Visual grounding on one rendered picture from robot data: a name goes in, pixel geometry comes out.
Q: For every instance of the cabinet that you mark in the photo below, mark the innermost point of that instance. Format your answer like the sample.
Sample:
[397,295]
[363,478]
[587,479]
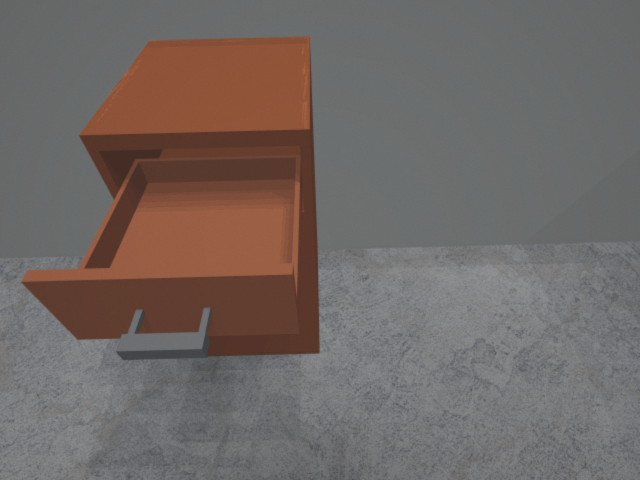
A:
[219,98]

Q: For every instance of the handle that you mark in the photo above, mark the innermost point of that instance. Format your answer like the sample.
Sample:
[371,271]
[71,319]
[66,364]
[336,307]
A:
[134,346]

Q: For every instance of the drawer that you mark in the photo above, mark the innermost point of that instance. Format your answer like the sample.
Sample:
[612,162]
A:
[184,234]

